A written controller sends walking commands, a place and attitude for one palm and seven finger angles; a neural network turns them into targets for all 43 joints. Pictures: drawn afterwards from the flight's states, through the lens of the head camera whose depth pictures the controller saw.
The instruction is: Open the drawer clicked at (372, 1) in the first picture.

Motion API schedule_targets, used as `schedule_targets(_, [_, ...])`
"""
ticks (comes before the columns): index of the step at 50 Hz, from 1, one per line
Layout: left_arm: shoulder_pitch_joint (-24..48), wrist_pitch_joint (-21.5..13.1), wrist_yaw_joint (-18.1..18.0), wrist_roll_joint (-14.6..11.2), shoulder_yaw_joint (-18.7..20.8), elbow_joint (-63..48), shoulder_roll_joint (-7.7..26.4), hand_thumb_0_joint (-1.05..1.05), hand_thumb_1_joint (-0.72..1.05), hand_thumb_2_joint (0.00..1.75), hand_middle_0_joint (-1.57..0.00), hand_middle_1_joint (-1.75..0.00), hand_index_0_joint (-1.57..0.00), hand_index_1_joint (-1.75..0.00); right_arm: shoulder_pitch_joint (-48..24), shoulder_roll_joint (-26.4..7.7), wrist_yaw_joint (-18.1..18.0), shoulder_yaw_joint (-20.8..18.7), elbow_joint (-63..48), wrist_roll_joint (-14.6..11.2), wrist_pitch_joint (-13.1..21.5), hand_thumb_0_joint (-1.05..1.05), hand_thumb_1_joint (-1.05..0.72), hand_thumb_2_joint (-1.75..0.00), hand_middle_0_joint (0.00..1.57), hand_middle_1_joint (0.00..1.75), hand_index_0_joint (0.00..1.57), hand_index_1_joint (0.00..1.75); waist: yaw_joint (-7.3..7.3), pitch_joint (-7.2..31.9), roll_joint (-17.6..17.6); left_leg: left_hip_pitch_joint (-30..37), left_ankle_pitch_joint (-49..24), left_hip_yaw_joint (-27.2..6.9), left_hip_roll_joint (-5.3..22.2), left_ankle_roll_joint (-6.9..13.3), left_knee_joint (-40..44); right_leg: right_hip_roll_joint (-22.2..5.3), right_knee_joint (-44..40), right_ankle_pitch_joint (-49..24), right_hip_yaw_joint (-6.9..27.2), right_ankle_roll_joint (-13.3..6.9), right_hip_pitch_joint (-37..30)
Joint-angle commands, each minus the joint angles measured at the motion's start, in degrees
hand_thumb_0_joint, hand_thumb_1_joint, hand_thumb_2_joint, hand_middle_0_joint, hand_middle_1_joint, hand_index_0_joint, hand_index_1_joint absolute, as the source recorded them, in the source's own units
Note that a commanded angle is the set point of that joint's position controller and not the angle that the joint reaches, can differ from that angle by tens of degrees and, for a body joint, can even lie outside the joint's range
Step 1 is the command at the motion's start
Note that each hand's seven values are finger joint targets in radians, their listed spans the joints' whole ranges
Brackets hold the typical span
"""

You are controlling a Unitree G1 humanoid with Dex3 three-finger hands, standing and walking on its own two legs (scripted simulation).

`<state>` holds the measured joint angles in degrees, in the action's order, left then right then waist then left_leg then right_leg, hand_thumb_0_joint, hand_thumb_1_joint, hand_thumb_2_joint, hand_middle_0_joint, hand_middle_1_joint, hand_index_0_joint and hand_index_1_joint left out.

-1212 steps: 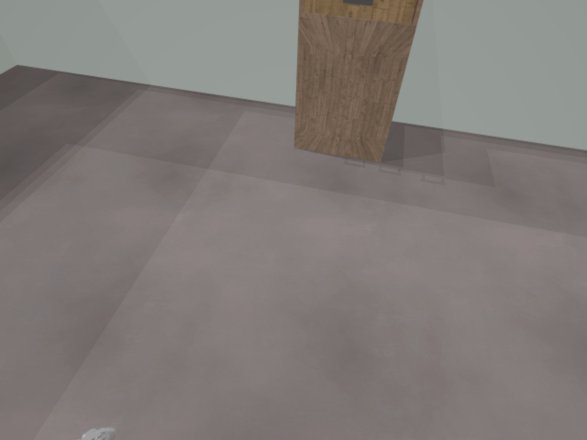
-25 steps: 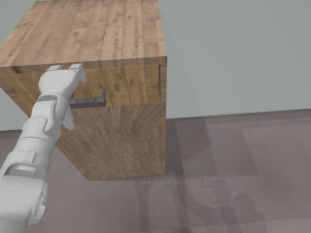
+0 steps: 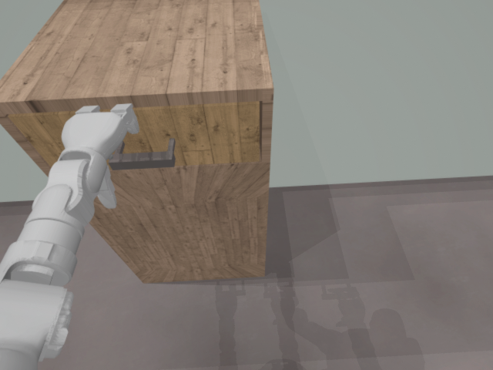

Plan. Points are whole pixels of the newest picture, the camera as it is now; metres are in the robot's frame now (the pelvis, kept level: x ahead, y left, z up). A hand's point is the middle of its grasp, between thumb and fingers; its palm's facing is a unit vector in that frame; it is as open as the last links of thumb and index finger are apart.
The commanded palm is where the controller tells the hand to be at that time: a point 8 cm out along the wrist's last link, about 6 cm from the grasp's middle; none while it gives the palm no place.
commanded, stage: re-aim the fingers above the handle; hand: left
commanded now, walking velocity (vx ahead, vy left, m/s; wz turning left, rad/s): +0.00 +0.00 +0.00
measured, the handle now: (144, 152) +0.50 +0.23 +0.05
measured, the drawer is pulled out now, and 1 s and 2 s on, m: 0.00 0.00 0.00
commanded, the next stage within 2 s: lower the fingers behind the handle in 0.80 s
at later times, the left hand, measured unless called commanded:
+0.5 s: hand (110, 156) +0.44 +0.26 +0.10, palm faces -0.06 +0.00 -1.00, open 13.8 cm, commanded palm +0.42 +0.25 +0.16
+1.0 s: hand (121, 148) +0.45 +0.24 +0.10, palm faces -0.02 +0.00 -1.00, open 13.7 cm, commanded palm +0.43 +0.25 +0.15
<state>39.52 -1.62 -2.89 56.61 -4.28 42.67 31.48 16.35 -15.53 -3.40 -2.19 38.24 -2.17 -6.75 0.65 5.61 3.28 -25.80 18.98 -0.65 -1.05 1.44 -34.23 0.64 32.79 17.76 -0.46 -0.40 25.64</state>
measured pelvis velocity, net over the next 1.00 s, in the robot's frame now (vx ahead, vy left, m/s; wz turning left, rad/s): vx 0.00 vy -0.01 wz -0.01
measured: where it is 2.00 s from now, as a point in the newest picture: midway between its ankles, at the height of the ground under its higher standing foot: outside the picture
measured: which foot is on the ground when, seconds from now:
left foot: down 0.00-1.00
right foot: down 0.00-1.00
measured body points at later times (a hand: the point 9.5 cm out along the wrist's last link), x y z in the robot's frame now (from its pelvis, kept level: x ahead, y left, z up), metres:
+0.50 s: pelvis +0.00 +0.00 +0.00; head +0.05 -0.02 +0.45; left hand +0.44 +0.25 +0.15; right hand +0.08 -0.27 -0.13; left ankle -0.03 +0.10 -0.73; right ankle -0.02 -0.12 -0.73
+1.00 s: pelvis +0.00 -0.01 +0.00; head +0.05 -0.03 +0.45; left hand +0.45 +0.24 +0.16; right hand +0.08 -0.27 -0.14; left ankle -0.03 +0.10 -0.73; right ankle -0.02 -0.12 -0.73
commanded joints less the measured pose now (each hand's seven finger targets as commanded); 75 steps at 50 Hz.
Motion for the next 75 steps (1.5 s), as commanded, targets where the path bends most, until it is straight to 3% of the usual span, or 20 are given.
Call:
schedule_targets(1, [28.04,-1.98,-2.75,-0.29,5.24,-12.72,12.66,0.0,-0.5,0.3,-0.3,-1.2,-0.3,-1.2,1.38,-7.35,-0.52,-2.99,-5.34,0.04,1.78,0.0,-0.9,-0.9,0.2,0.3,0.2,0.3,1.52,19.67,0.81,12.11,-26.35,0.07,-0.44,0.9,1.14,1.69,-1.27,-18.9,-0.9,-2.08,-6.09])
schedule_targets(8, [28.1,1.0,-5.92,1.51,10.62,-6.41,18.83,0.0,-0.5,0.3,-0.3,-1.2,-0.3,-1.2,1.05,-7.86,-0.14,-2.34,-4.96,0.44,1.23,0.0,-0.9,-0.9,0.2,0.3,0.2,0.3,-0.05,21.08,-1.76,7.27,-25.97,0.86,-0.55,0.67,1.58,1.49,-0.3,-21.21,-0.81,-2.22,-10.58])
schedule_targets(15, [23.44,2.21,-4.44,1.36,9.77,-6.97,17.91,0.0,-0.5,0.3,-0.3,-1.2,-0.3,-1.2,0.26,-7.71,-0.37,-2.2,-6.55,0.12,0.98,0.0,-0.9,-0.9,0.2,0.3,0.2,0.3,-0.41,20.74,-2.65,7.06,-25.94,1.92,-0.54,1.2,2.16,1.29,-0.92,-23.92,-0.37,-1.64,-12.95])
schedule_targets(21, [24.32,-0.18,-2.15,0.28,6.72,-10.17,14.91,0.0,-0.5,0.3,-0.3,-1.2,-0.3,-1.2,0.52,-7.82,-0.89,-2.5,-6.73,-0.3,1.37,0.0,-0.9,-0.9,0.2,0.3,0.2,0.3,1.59,18.23,-3.01,8.23,-23.54,1.65,-0.56,1.67,2.08,1.33,-2.11,-21.88,-0.22,-1.31,-10.31])
schedule_targets(24, [29.13,-2.03,-2.02,-0.02,4.13,-12.32,12.75,0.0,-0.5,0.3,-0.3,-1.2,-0.3,-1.2,1.18,-7.51,-1.05,-2.74,-5.95,-0.36,1.76,0.0,-0.9,-0.9,0.2,0.3,0.2,0.3,2.67,18.51,0.4,10.33,-22.64,1.09,-0.64,1.59,1.62,1.41,-2.2,-19.22,-0.1,-1.56,-7.24])
schedule_targets(27, [31.21,-2.96,-3.23,0.3,6.61,-11.89,15.44,0.0,-0.5,0.3,-0.3,-1.2,-0.3,-1.2,2.24,-7.63,-1.09,-3.01,-4.97,0.05,1.94,0.0,-0.9,-0.9,0.2,0.3,0.2,0.3,2.5,20.45,0.06,10.46,-23.38,0.84,-0.8,1.44,0.89,1.48,-1.53,-19.86,-0.04,-1.72,-7.4])
schedule_targets(29, [32.64,-3.02,-4.19,0.29,5.54,-10.91,14.01,0.0,-0.5,0.3,-0.3,-1.2,-0.3,-1.2,2.34,-7.32,-0.83,-3.0,-4.58,0.06,2.05,0.0,-0.9,-0.9,0.2,0.3,0.2,0.3,2.74,20.3,0.76,10.23,-23.66,0.6,-0.79,1.23,0.68,1.54,-1.14,-19.35,-0.37,-1.81,-6.53])
schedule_targets(31, [29.58,-2.01,-5.24,0.8,8.61,-7.94,16.91,0.0,-0.5,0.3,-0.3,-1.2,-0.3,-1.2,2.33,-7.62,-0.65,-2.8,-4.39,0.18,1.86,0.0,-0.9,-0.9,0.2,0.3,0.2,0.3,1.42,20.63,0.65,8.74,-24.25,0.88,-0.86,1.05,0.74,1.57,-0.62,-20.26,-0.35,-2.0,-7.82])
schedule_targets(35, [27.86,0.33,-5.87,1.57,8.91,-5.87,17.22,0.0,-0.5,0.3,-0.3,-1.2,-0.3,-1.2,1.9,-7.65,-0.22,-2.64,-4.85,0.23,1.59,0.0,-0.9,-0.9,0.2,0.3,0.2,0.3,0.59,22.08,0.25,7.7,-26.75,1.39,-0.61,0.94,0.68,1.5,0.15,-23.3,-0.49,-1.91,-9.97])
schedule_targets(39, [27.75,1.49,-5.18,1.5,9.5,-4.27,18.58,0.0,-0.5,0.3,-0.3,-1.2,-0.3,-1.2,1.52,-8.09,-0.43,-2.35,-5.28,-0.11,1.17,0.0,-0.9,-0.9,0.2,0.3,0.2,0.3,0.94,19.86,-2.95,5.78,-23.63,1.68,-0.64,1.22,1.56,1.35,-0.79,-22.11,-0.35,-1.53,-10.91])
schedule_targets(41, [28.11,1.87,-4.75,1.73,7.45,-3.58,16.6,0.0,-0.5,0.3,-0.3,-1.2,-0.3,-1.2,1.22,-7.92,-0.63,-2.11,-5.54,-0.11,1.25,0.0,-0.9,-0.9,0.2,0.3,0.2,0.3,1.27,18.58,-2.63,5.5,-21.82,1.99,-0.67,1.28,2.02,1.22,-1.26,-20.79,-0.37,-1.43,-10.12])
schedule_targets(43, [27.29,1.47,-4.47,1.96,9.31,-3.4,18.81,0.0,-0.5,0.3,-0.3,-1.2,-0.3,-1.2,1.17,-8.12,-0.86,-2.16,-5.72,-0.09,1.11,0.0,-0.9,-0.9,0.2,0.3,0.2,0.3,0.78,19.26,-2.72,5.48,-22.02,1.94,-0.7,1.33,2.08,1.24,-1.38,-20.71,-0.13,-1.62,-11.2])
schedule_targets(47, [27.6,1.19,-4.03,2.14,6.23,-0.77,15.46,0.0,-0.5,0.3,-0.3,-1.2,-0.3,-1.2,1.68,-8.01,-1.02,-1.96,-5.54,-0.29,1.35,0.0,-0.9,-0.9,0.2,0.3,0.2,0.3,2.05,16.01,-3.66,4.77,-18.88,1.77,-0.45,1.26,2.36,1.23,-1.74,-17.51,-0.4,-1.44,-7.71])
schedule_targets(50, [25.87,0.4,-4.07,2.4,7.81,-1.11,17.0,0.0,-0.5,0.3,-0.3,-1.2,-0.3,-1.2,2.27,-7.93,-1.0,-2.19,-5.71,-0.02,1.32,0.0,-0.9,-0.9,0.2,0.3,0.2,0.3,1.1,18.74,-2.48,4.96,-20.28,2.05,-0.65,1.28,1.79,1.15,-1.11,-19.17,-0.04,-1.56,-9.17])
schedule_targets(52, [25.52,0.33,-4.06,2.27,5.57,-0.42,13.8,0.0,-0.5,0.3,-0.3,-1.2,-0.3,-1.2,2.44,-7.86,-0.8,-2.21,-5.78,-0.1,1.38,0.0,-0.9,-0.9,0.2,0.3,0.2,0.3,1.79,16.8,-3.52,4.48,-19.18,2.1,-0.44,1.21,1.79,1.21,-1.34,-18.08,-0.34,-1.42,-7.43])
schedule_targets(59, [28.79,-3.87,-6.53,2.13,9.49,-5.63,17.73,0.0,-0.5,0.3,-0.3,-1.2,-0.3,-1.2,3.97,-7.87,-1.03,-3.23,-5.21,0.39,2.1,0.0,-0.9,-0.9,0.2,0.3,0.2,0.3,2.22,21.42,-1.74,5.33,-20.93,1.69,-0.73,1.63,-0.17,1.37,-0.1,-20.09,0.55,-1.36,-7.73])
schedule_targets(62, [29.67,-4.17,-8.85,2.84,8.92,-7.16,16.56,0.0,-0.5,0.3,-0.3,-1.2,-0.3,-1.2,4.24,-7.63,-0.7,-3.49,-4.54,0.6,2.55,0.0,-0.9,-0.9,0.2,0.3,0.2,0.3,2.31,22.4,1.45,6.25,-23.11,1.52,-0.68,1.26,-1.05,1.62,0.99,-20.63,0.23,-1.66,-5.77])
schedule_targets(68, [26.67,-1.27,-11.19,3.13,9.18,-5.38,15.54,0.0,-0.5,0.3,-0.3,-1.2,-0.3,-1.2,4.92,-8.05,0.15,-3.94,-3.67,0.97,2.57,0.0,-0.9,-0.9,0.2,0.3,0.2,0.3,1.98,25.08,0.91,7.42,-27.91,1.32,-0.28,1.07,-1.96,2.01,1.78,-22.76,-0.34,-1.87,-6.14])
schedule_targets(70, [23.93,0.07,-10.84,2.87,7.03,-3.11,12.64,0.0,-0.5,0.3,-0.3,-1.2,-0.3,-1.2,4.81,-7.92,0.37,-3.88,-3.76,0.7,2.37,0.0,-0.9,-0.9,0.2,0.3,0.2,0.3,2.4,22.47,0.02,6.57,-26.32,1.59,-0.3,1.11,-1.77,2.06,1.41,-22.12,-0.63,-1.66,-5.16])
schedule_targets(75, [22.53,1.39,-9.89,3.02,6.23,-0.74,11.99,0.0,-0.5,0.3,-0.3,-1.2,-0.3,-1.2,4.49,-8.2,0.31,-3.54,-3.74,0.62,1.93,0.0,-0.9,-0.9,0.2,0.3,0.2,0.3,2.32,19.85,-2.3,5.04,-24.02,1.67,-0.19,1.23,-0.88,1.91,0.92,-20.93,-0.84,-1.59,-5.14])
